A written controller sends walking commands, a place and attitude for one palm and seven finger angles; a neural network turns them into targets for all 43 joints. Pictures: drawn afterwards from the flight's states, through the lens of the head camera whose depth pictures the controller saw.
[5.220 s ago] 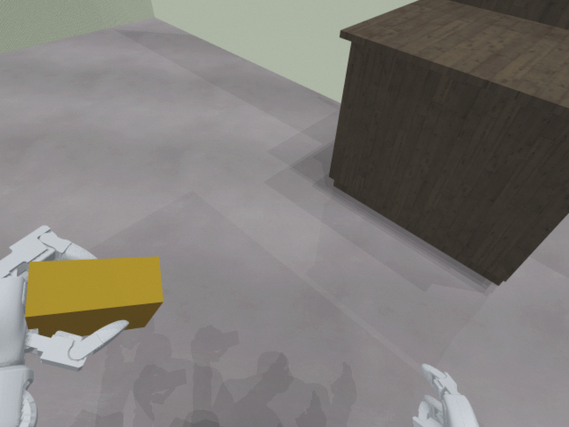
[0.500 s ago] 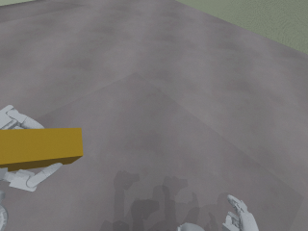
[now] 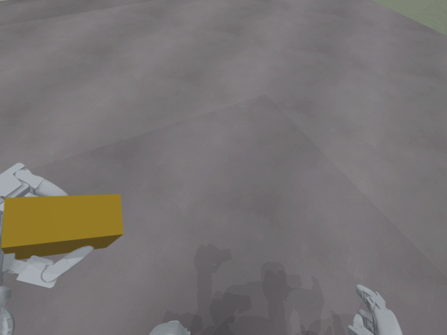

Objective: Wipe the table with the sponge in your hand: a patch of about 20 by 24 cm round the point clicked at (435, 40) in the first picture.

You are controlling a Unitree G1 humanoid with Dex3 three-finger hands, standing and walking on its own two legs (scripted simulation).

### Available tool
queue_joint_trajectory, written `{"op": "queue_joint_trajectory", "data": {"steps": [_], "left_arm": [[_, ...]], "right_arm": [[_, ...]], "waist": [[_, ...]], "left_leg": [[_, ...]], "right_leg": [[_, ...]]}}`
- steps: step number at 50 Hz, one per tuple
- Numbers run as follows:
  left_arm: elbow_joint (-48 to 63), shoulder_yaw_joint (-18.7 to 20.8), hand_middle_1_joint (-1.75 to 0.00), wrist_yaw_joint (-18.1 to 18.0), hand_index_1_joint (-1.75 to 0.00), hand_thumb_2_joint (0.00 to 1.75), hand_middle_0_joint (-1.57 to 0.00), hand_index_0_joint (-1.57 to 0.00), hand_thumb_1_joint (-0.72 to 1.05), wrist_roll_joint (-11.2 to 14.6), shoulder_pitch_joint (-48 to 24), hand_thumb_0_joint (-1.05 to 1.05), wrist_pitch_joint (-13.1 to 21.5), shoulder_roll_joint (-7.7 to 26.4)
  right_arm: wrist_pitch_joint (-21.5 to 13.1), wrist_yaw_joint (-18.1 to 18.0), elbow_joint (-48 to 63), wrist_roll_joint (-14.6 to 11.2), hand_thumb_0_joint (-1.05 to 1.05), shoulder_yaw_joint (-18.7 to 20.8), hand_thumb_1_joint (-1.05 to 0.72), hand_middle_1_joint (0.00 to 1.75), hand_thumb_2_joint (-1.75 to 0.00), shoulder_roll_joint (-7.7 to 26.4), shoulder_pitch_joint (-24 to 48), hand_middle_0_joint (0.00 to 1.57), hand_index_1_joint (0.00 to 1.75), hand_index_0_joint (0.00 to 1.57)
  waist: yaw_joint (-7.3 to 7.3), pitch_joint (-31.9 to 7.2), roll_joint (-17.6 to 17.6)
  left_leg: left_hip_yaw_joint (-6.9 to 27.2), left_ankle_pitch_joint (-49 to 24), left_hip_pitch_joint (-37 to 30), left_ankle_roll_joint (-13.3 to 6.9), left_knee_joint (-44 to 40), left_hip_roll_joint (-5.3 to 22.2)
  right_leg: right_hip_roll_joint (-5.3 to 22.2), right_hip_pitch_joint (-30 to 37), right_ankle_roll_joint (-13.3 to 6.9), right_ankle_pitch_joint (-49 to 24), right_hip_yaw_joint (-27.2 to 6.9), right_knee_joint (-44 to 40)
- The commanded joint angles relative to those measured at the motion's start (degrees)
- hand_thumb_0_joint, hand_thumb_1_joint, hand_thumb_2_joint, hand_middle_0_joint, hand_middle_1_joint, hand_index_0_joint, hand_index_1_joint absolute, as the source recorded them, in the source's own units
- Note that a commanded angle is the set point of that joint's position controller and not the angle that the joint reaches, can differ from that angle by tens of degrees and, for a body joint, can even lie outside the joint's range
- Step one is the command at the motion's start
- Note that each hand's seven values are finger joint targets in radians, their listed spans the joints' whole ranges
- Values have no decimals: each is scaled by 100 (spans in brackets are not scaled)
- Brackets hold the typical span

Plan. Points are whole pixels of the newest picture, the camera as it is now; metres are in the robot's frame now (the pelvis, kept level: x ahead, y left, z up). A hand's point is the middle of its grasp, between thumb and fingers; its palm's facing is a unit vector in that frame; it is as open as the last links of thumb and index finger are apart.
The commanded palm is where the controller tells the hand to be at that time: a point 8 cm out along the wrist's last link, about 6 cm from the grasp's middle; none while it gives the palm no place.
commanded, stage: walk to a spot facing it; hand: left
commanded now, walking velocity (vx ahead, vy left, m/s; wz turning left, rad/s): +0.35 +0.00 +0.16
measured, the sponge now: (81, 226) +0.22 +0.21 +0.15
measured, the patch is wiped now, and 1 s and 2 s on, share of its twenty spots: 0.00 0.00 0.00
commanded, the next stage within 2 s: turn to face it in 0.56 s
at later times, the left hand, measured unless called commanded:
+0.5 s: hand (94, 173) +0.30 +0.21 +0.16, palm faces +0.47 -0.75 -0.47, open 9.7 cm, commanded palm +0.23 +0.25 +0.18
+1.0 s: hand (77, 151) +0.32 +0.24 +0.18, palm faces +0.54 -0.69 -0.48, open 9.7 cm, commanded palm +0.24 +0.28 +0.18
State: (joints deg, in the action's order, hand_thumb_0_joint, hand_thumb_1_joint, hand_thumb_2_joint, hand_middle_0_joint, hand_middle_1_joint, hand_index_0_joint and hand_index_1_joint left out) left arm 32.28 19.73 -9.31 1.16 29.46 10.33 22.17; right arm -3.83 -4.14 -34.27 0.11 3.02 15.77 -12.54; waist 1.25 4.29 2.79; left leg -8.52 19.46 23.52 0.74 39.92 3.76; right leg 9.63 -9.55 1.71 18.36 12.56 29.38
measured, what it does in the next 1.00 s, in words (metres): walks ahead, turning left: left foot, then right foot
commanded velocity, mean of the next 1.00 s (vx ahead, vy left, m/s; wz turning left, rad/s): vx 0.17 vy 0.00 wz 0.36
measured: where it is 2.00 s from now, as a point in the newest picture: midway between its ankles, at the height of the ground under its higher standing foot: outside the picture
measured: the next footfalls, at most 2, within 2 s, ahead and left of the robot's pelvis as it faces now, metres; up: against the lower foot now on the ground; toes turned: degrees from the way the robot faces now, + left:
left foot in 0.04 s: +0.10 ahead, +0.14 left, +0.00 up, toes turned +10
right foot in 0.40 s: +0.16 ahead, -0.13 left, +0.00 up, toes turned -7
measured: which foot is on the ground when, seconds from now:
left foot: up 0.00-0.02, down 0.04-0.40, up 0.42-0.78, down 0.80-1.00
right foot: down 0.00-0.04, up 0.06-0.38, down 0.40-0.80, up 0.82-1.00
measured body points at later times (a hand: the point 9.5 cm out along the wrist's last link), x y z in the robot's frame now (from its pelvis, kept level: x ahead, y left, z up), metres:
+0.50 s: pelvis +0.09 -0.04 -0.01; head +0.12 -0.07 +0.43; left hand +0.26 +0.25 +0.19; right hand +0.27 -0.23 -0.13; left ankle +0.05 +0.10 -0.67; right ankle +0.12 -0.12 -0.74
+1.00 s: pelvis +0.17 -0.04 -0.01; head +0.21 -0.02 +0.43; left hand +0.29 +0.28 +0.20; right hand +0.40 -0.19 -0.10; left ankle +0.21 +0.10 -0.74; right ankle +0.21 -0.17 -0.68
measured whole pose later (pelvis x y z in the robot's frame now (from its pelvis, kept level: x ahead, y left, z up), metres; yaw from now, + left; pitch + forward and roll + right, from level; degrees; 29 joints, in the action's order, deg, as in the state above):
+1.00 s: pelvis +0.17 -0.04 -0.01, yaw +16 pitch +0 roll -1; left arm 36.4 23.5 -8.2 2.5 28.1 11.1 25.3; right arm -4.5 -1.0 -32.5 -0.9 -0.3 7.4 -8.5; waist -1.4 6.4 0.2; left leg -2.6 10.5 23.0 -0.4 33.8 3.0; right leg 4.6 -27.5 4.8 26.8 4.2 59.5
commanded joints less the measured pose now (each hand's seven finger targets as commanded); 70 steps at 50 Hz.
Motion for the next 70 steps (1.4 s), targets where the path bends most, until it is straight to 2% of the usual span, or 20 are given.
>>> {"op": "queue_joint_trajectory", "data": {"steps": [1, 2, 4, 11, 18, 19, 21, 27, 33, 38, 39, 40, 41, 43, 48, 55, 56, 58, 63, 70], "left_arm": [[1589, 683, -160, -298, -160, 130, -120, -120, 10, 92, -982, 0, 462, 823], [1675, 672, -160, -302, -160, 130, -120, -120, 10, 68, -933, 0, 558, 758], [1107, 924, -160, -194, -160, 130, -120, -120, 10, -53, -938, 0, 673, 1269], [1659, 745, -160, -26, -160, 130, -120, -120, 10, 67, -423, 0, 694, 764], [431, 675, -160, -37, -160, 130, -120, -120, 10, 44, -840, 0, 406, 717], [368, 605, -160, -32, -160, 130, -120, -120, 10, -3, -941, 0, 333, 733], [482, 926, -160, -91, -160, 130, -120, -120, 10, 49, -1313, 0, 287, 1238], [970, 933, -160, -78, -160, 130, -120, -120, 10, 33, -578, 0, 547, 1042], [1361, 1250, -160, -268, -160, 130, -120, -120, 10, 134, 137, 0, 555, 1089], [1558, 1112, -160, -344, -160, 130, -120, -120, 10, 146, -242, 0, 538, 1046], [1549, 1013, -160, -326, -160, 130, -120, -120, 10, 161, -214, 0, 582, 979], [1764, 1007, -160, -300, -160, 130, -120, -120, 10, 206, -293, 0, 690, 994], [1582, 999, -160, -202, -160, 130, -120, -120, 10, 117, -531, 0, 732, 1087], [1594, 1237, -160, -90, -160, 130, -120, -120, 10, 85, -419, 0, 643, 1332], [2090, 1184, -160, -2, -160, 130, -120, -120, 10, 303, 188, 0, 555, 1032], [1066, 859, -160, 68, -160, 130, -120, -120, 10, 310, -333, 0, 167, 684], [949, 789, -160, 86, -160, 130, -120, -120, 10, 251, -587, 0, 113, 697], [742, 919, -160, -32, -160, 130, -120, -120, 10, 237, -1100, 0, -91, 1189], [906, 644, -160, -41, -160, 130, -120, -120, 10, 100, -1117, 0, 111, 976], [1468, 1082, -160, -224, -160, 130, -120, -120, 10, 151, -44, 0, 195, 1051]], "right_arm": [[-342, -81, 1005, -49, 0, 123, -90, 30, -90, 247, 282, 20, 30, 20], [-329, -51, 1048, -54, 0, 183, -90, 30, -90, 411, 361, 20, 30, 20], [-419, 75, 873, -91, 0, 139, -90, 30, -90, 326, 426, 20, 30, 20], [-629, 155, 748, -76, 0, 18, -90, 30, -90, 161, 550, 20, 30, 20], [-455, -39, 629, -60, 0, -88, -90, 30, -90, 100, 537, 20, 30, 20], [-404, -52, 629, -79, 0, -109, -90, 30, -90, 10, 542, 20, 30, 20], [-436, -12, 744, -50, 0, -146, -90, 30, -90, 22, 780, 20, 30, 20], [-232, 72, 608, -16, 0, -124, -90, 30, -90, 71, 839, 20, 30, 20], [-152, 80, 1020, 9, 0, -15, -90, 30, -90, -17, 623, 20, 30, 20], [-91, 0, 1056, 2, 0, 117, -90, 30, -90, 61, 287, 20, 30, 20], [-107, -17, 1068, -23, 0, 139, -90, 30, -90, 126, 262, 20, 30, 20], [-168, 26, 1122, -21, 0, 170, -90, 30, -90, 286, 381, 20, 30, 20], [-238, 156, 1055, -61, 0, 167, -90, 30, -90, 376, 281, 20, 30, 20], [-200, 189, 959, -116, 0, 240, -90, 30, -90, 413, 417, 20, 30, 20], [-407, 273, 921, -103, 0, 89, -90, 30, -90, 232, 495, 20, 30, 20], [-473, 146, 886, -121, 0, -39, -90, 30, -90, 185, 434, 20, 30, 20], [-445, 147, 876, -143, 0, -59, -90, 30, -90, 133, 456, 20, 30, 20], [-444, 66, 923, -129, 0, -108, -90, 30, -90, 8, 593, 20, 30, 20], [-342, -75, 760, 0, 0, -221, -90, 30, -90, -28, 1052, 20, 30, 20], [-131, -93, 1165, 66, 0, -92, -90, 30, -90, -67, 735, 20, 30, 20]], "waist": [[-269, -1278, -776], [-262, -1357, -2537], [-154, -1279, -1931], [-72, -941, -1838], [-59, -937, -927], [-41, -967, -293], [80, -975, 1678], [-82, -728, 310], [119, -1018, 579], [-274, -1502, 194], [-348, -1668, -692], [-208, -1717, -2194], [-223, -1485, -1883], [-209, -1474, -1638], [-118, -1312, -1910], [-57, -1181, -1385], [-9, -1104, -902], [-8, -795, 1599], [-53, -654, 564], [104, -1435, 708]], "left_leg": [[168, -644, -2291, -303, -1507, -23], [2266, -1712, -3155, -934, -1828, 1376], [3654, -1990, -2716, -1634, -2122, 2187], [1221, -669, -896, -1040, -2536, 1306], [740, 594, -466, -586, -1331, 998], [360, 838, -106, -450, -191, 621], [598, 1316, 1766, -84, 2768, -235], [679, 145, 1505, 139, 2735, 204], [-194, 69, 668, 71, 228, -2], [-519, -1029, -1316, 12, -1264, -455], [355, -1968, -2283, -294, -1465, 115], [2807, -4789, -2874, -1269, -1536, 1785], [3629, -5412, -2700, -1663, -1604, 2218], [3288, -4033, -2224, -1687, -1615, 2027], [1835, -2033, -661, -1013, -2024, 1128], [1874, -1472, -482, -696, -1420, 847], [1587, -835, -240, -472, -870, 553], [785, 1205, 1123, 170, 2124, -504], [697, 714, 804, 355, 2899, -154], [19, 772, 11, 196, -172, -233]], "right_leg": [[395, -642, -318, -1031, -308, 1609], [-407, -2145, 56, 978, -129, 3230], [-379, -2968, -68, 1624, -1133, 4553], [-267, -1794, 98, 165, -626, 2615], [-778, 95, 94, 25, -103, -44], [-362, 386, -127, 247, -748, -545], [1731, 1008, -1165, 459, -4158, -1655], [1227, 695, -937, -2234, -1364, -1115], [1163, 1071, -901, -3748, -748, -561], [899, 323, -355, -3950, -107, 1418], [514, -593, -70, -2552, 16, 2676], [-429, -1967, 262, 1398, -259, 4053], [-511, -2486, 164, 2267, -895, 4515], [-300, -2722, 251, 1611, -1300, 4705], [-515, -1256, 333, 633, -810, 2658], [-958, -63, 371, 305, -514, 75], [-583, 162, 202, -149, -789, -752], [1752, -14, -809, -1032, -3375, -1594], [1092, 46, -674, -3333, -1029, -851], [1217, 1051, -776, -4300, -728, -57]]}}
